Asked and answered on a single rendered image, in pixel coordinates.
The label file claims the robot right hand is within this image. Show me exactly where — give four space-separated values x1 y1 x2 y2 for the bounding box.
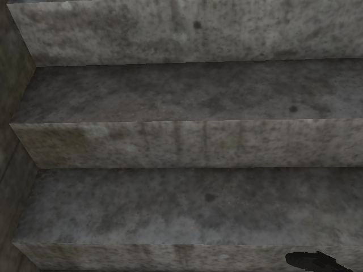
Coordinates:
285 251 353 272

